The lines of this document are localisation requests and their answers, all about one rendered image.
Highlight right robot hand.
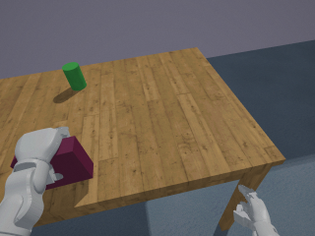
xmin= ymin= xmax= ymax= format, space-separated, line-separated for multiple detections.
xmin=233 ymin=184 xmax=272 ymax=230

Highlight sponge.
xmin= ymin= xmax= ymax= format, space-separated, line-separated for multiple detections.
xmin=10 ymin=136 xmax=94 ymax=191

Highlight right robot forearm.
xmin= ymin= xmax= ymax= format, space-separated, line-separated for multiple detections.
xmin=252 ymin=221 xmax=280 ymax=236

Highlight left robot hand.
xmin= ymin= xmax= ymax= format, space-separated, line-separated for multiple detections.
xmin=15 ymin=126 xmax=71 ymax=185

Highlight left robot forearm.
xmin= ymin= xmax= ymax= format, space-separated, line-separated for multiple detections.
xmin=0 ymin=158 xmax=50 ymax=236

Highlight table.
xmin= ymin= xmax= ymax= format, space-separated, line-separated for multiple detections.
xmin=0 ymin=47 xmax=285 ymax=231

